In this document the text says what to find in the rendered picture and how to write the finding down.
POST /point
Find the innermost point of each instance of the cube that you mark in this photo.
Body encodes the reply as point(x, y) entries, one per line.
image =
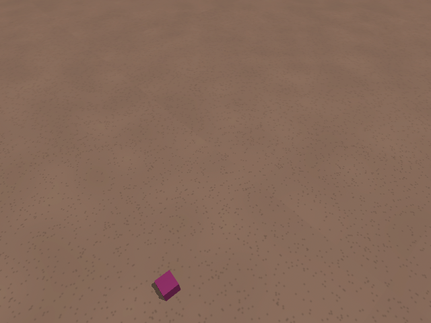
point(167, 285)

